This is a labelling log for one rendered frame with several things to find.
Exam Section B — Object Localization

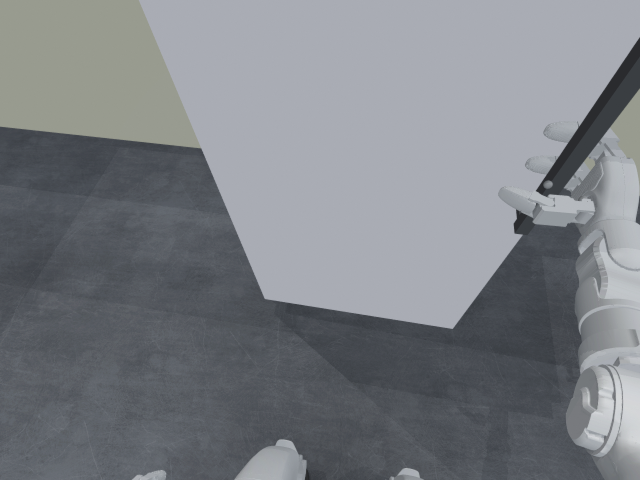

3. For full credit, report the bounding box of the right robot hand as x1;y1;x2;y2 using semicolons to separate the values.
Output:
498;121;640;235

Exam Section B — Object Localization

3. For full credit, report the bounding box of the right robot upper arm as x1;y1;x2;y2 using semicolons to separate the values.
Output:
566;364;640;480

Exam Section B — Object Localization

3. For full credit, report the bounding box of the robot right forearm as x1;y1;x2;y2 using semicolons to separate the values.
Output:
575;219;640;374

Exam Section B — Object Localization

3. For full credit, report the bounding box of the fridge door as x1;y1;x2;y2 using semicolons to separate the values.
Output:
139;0;640;329

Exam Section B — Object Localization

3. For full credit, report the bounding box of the handle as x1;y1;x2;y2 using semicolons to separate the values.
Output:
514;38;640;235

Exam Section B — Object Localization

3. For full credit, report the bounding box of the robot left shin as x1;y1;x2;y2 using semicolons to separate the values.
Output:
275;439;299;455

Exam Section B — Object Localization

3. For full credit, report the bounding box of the robot left thigh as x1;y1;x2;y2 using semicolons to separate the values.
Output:
234;446;307;480

